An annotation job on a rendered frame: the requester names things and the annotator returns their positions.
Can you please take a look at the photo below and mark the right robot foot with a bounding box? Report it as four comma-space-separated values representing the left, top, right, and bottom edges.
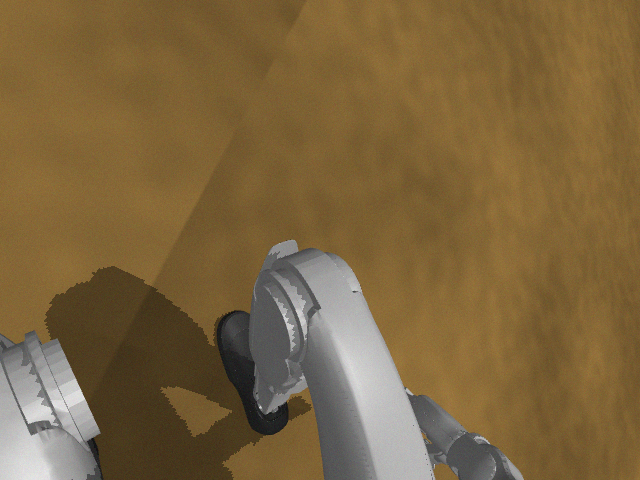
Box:
217, 310, 289, 435

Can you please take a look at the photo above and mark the left robot foot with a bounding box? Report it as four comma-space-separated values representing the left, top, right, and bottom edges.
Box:
87, 438, 104, 480

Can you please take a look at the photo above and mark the right robot arm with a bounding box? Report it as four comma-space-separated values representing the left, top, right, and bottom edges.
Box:
446, 433, 524, 480

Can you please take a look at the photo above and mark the right robot hand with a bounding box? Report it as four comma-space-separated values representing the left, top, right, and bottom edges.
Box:
404, 387, 469, 469

